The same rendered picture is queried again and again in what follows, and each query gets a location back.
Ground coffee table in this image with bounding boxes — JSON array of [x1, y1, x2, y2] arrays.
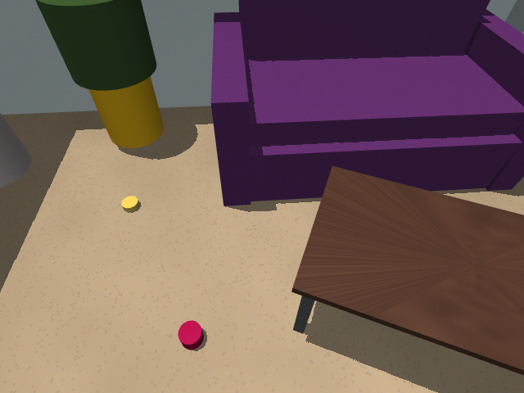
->
[[291, 166, 524, 375]]

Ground potted plant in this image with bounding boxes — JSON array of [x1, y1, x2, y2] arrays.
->
[[35, 0, 164, 148]]

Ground sofa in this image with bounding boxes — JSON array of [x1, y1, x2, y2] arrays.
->
[[211, 0, 524, 206]]

